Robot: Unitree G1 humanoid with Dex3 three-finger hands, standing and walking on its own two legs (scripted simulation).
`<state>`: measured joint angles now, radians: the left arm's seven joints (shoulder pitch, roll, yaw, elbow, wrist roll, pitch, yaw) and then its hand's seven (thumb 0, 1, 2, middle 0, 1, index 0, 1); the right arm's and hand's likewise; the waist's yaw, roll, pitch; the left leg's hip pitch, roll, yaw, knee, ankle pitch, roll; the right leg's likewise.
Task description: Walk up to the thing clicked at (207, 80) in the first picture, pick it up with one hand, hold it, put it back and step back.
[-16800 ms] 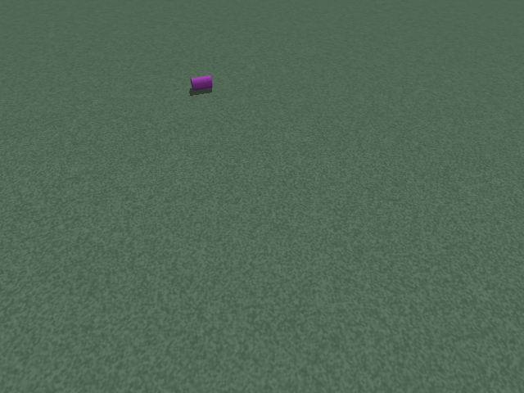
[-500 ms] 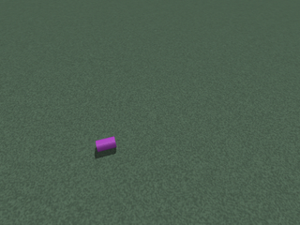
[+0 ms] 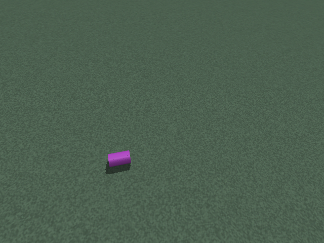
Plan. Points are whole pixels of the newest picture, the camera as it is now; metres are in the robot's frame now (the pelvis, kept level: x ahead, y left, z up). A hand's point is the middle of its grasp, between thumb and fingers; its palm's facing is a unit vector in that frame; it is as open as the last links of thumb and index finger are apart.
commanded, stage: walk up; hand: left
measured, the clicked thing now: (119, 158) +0.73 +0.25 -0.72
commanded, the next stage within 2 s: none
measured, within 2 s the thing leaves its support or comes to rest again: neither
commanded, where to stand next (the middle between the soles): +0.30 -0.04 m, yaw -1 degrees
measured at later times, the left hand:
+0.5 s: hand (86, 201) +0.25 +0.22 -0.12, palm faces -0.02 -0.92 -0.38, open 7.3 cm
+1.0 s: hand (90, 200) +0.27 +0.22 -0.15, palm faces -0.03 -0.93 -0.35, open 7.3 cm
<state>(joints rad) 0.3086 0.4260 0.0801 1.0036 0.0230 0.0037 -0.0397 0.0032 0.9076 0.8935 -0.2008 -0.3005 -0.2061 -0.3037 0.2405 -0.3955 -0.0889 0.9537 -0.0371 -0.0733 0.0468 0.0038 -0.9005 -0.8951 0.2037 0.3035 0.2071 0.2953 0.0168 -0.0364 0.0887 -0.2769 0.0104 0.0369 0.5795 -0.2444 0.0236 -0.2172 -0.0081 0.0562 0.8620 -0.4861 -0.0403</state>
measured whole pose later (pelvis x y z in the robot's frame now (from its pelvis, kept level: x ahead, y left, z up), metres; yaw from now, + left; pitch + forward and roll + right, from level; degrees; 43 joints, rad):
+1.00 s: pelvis +0.20 -0.05 +0.00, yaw -1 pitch -2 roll +0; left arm 0.16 0.37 0.01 1.02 0.00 -0.01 -0.01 0.00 0.91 0.89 -0.20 -0.30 -0.21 -0.30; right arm 0.08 -0.37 0.00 0.97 0.01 -0.01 0.01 0.00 -0.90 -0.90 0.20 0.30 0.21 0.30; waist 0.02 0.01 0.11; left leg -0.32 0.04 0.01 0.58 -0.22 -0.01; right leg -0.21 -0.01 -0.01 0.60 -0.34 0.01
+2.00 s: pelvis +0.22 -0.04 +0.02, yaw +0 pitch -1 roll +0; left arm 0.18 0.36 0.03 1.10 0.03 -0.02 -0.03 0.00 0.91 0.89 -0.20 -0.30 -0.21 -0.30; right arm 0.13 -0.35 -0.04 1.08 -0.03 -0.01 0.04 0.00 -0.90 -0.89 0.21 0.30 0.21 0.30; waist 0.01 0.00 0.02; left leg -0.23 0.00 0.01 0.43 -0.27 0.03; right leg -0.12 -0.03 0.00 0.44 -0.38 -0.03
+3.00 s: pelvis +0.25 -0.05 +0.00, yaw +3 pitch -2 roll +1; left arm 0.20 0.38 0.06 0.88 0.01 0.01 0.00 0.00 0.90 0.89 -0.20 -0.30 -0.21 -0.30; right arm 0.23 -0.38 -0.03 0.97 -0.03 0.02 0.02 0.01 -0.90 -0.90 0.20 0.30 0.21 0.30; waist 0.01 -0.02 0.09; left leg -0.19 -0.03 -0.02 0.58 -0.35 0.01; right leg -0.33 -0.05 -0.04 0.67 -0.36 0.00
